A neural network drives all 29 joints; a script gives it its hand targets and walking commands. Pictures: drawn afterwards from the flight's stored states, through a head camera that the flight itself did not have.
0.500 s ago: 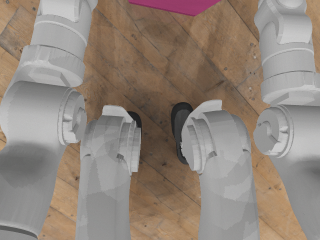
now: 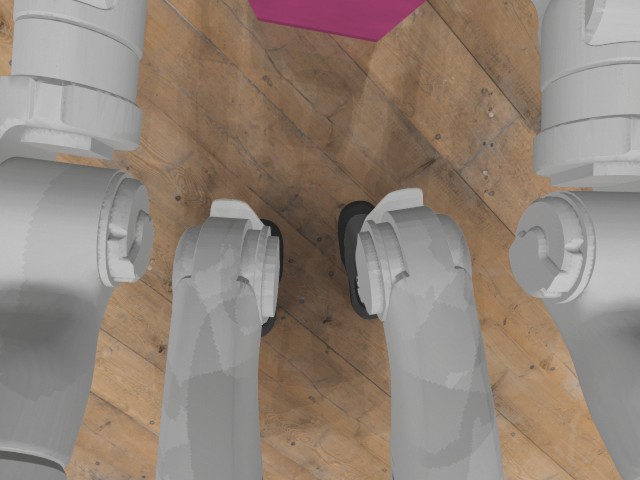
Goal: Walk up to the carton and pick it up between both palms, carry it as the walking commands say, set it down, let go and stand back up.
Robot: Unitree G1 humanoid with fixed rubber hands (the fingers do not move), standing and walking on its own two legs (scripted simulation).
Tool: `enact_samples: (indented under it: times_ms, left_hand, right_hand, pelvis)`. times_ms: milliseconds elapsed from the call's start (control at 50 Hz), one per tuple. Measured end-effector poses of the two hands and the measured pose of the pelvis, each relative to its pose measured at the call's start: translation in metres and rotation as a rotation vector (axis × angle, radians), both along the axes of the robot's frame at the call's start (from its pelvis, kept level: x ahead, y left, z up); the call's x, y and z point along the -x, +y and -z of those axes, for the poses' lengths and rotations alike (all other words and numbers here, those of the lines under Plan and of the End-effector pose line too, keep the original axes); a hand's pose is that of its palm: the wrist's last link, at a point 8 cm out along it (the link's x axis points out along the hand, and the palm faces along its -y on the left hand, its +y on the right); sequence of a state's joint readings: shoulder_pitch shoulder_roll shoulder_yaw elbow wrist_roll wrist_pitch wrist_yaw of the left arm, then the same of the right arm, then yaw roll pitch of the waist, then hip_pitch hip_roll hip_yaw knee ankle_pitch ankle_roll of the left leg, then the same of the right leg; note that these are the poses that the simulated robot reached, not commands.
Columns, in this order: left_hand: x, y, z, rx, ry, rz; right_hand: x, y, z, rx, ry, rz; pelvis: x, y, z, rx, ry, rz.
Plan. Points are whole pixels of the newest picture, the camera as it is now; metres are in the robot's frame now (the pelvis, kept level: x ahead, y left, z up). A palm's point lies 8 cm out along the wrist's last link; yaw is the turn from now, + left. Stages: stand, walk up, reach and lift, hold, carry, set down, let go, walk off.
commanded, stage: set down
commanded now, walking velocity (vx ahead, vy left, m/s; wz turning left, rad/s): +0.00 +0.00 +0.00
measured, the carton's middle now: out of the picture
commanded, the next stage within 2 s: let go in 0.92 s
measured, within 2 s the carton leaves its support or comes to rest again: neither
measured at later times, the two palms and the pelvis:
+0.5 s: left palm out of the picture +0.59 +0.11 +0.02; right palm out of the picture +0.55 -0.21 +0.01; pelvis -0.01 +0.00 +0.13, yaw +0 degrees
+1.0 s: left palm out of the picture +0.61 +0.13 +0.14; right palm out of the picture +0.57 -0.23 +0.15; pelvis +0.02 +0.00 +0.24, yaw +1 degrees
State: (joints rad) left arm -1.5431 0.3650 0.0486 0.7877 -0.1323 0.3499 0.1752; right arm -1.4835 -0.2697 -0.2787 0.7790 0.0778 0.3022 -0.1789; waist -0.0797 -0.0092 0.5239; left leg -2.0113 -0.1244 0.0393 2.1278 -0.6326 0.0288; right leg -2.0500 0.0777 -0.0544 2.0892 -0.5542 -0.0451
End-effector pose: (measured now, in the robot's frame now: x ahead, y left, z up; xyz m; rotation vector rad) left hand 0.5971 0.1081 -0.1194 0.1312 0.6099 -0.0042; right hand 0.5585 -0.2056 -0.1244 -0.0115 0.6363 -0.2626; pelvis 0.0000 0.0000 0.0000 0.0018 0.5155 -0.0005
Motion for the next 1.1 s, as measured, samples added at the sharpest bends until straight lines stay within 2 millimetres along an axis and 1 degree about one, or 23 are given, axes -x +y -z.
enact_samples:
  times_ms: [80, 140, 220, 340, 400, 500, 600, 740, 860, 940, 1020, 1100]
  left_hand:
    - [0.001, 0.003, -0.033, 0.004, 0.001, -0.012]
    - [-0.002, 0.003, -0.051, 0.007, 0.016, -0.018]
    - [-0.006, 0.002, -0.08, 0.023, -0.026, -0.017]
    - [-0.002, 0.006, -0.104, 0.025, -0.004, -0.027]
    - [0.0, 0.005, -0.121, 0.031, -0.026, -0.018]
    - [0.006, 0.005, -0.139, 0.015, 0.029, -0.018]
    - [0.003, 0.003, -0.18, 0.013, -0.004, -0.013]
    - [0.0, 0.001, -0.222, -0.001, 0.023, -0.009]
    - [-0.003, 0.009, -0.249, 0.003, 0.039, -0.025]
    - [-0.01, 0.013, -0.26, 0.003, 0.038, -0.015]
    - [-0.007, 0.028, -0.264, -0.039, 0.051, -0.019]
    - [0.008, 0.04, -0.266, -0.063, 0.05, -0.019]
  right_hand:
    - [0.0, 0.0, -0.03, -0.002, 0.018, -0.002]
    - [-0.002, -0.001, -0.052, 0.001, 0.012, -0.001]
    - [0.0, 0.0, -0.073, 0.005, 0.01, -0.001]
    - [0.002, 0.0, -0.1, 0.002, 0.007, 0.008]
    - [0.007, -0.001, -0.111, 0.005, 0.019, 0.009]
    - [0.01, -0.002, -0.136, -0.004, 0.041, 0.013]
    - [0.008, -0.004, -0.169, -0.008, 0.034, 0.013]
    - [0.002, -0.009, -0.218, -0.023, 0.015, 0.019]
    - [-0.005, -0.013, -0.255, -0.031, -0.002, 0.027]
    - [-0.009, -0.019, -0.272, -0.024, -0.026, 0.025]
    - [-0.004, -0.026, -0.278, -0.017, -0.022, 0.011]
    - [0.015, -0.034, -0.274, -0.004, 0.036, -0.012]
  pelvis:
    - [0.001, -0.001, -0.025, -0.001, -0.005, -0.004]
    - [0.001, -0.001, -0.04, -0.001, 0.015, -0.006]
    - [0.002, 0.0, -0.06, 0.003, 0.001, -0.007]
    - [0.005, 0.002, -0.085, 0.004, -0.008, -0.007]
    - [0.007, 0.003, -0.101, 0.008, -0.019, -0.007]
    - [0.008, 0.002, -0.127, 0.005, -0.012, -0.006]
    - [0.007, 0.0, -0.152, -0.001, -0.026, -0.006]
    - [0.003, -0.003, -0.19, -0.012, -0.049, -0.003]
    - [-0.004, -0.004, -0.221, -0.021, -0.044, 0.001]
    - [-0.013, -0.004, -0.236, -0.018, 0.006, 0.001]
    - [-0.024, -0.003, -0.247, -0.015, 0.046, 0.001]
    - [-0.035, -0.002, -0.259, -0.012, 0.05, -0.002]
